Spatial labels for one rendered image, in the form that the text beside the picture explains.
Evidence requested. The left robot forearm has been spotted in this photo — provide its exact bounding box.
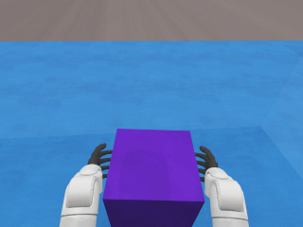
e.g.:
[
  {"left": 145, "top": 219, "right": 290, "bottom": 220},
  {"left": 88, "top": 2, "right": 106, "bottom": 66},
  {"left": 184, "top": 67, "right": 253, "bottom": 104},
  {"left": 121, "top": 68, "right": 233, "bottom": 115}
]
[{"left": 59, "top": 164, "right": 103, "bottom": 227}]

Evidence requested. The left robot hand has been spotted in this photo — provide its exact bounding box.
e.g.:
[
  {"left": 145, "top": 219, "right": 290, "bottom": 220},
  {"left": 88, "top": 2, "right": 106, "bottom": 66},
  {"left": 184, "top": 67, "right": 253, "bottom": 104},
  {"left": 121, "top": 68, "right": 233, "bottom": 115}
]
[{"left": 87, "top": 143, "right": 113, "bottom": 179}]

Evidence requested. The right robot forearm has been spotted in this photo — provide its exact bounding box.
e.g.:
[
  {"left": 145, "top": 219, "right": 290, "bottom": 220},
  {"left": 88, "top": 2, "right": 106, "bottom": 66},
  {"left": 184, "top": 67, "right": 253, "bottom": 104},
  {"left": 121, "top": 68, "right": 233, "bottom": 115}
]
[{"left": 205, "top": 167, "right": 249, "bottom": 227}]

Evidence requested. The carton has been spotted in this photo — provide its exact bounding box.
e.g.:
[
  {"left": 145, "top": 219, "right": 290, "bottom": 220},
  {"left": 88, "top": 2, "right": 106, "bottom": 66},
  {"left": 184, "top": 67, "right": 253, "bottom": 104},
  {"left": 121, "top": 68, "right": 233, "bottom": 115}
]
[{"left": 102, "top": 129, "right": 205, "bottom": 227}]

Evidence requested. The right robot hand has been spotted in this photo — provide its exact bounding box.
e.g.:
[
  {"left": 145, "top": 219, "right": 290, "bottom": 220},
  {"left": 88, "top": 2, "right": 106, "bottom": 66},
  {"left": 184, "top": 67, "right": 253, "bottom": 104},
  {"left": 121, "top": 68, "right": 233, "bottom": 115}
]
[{"left": 195, "top": 146, "right": 218, "bottom": 183}]

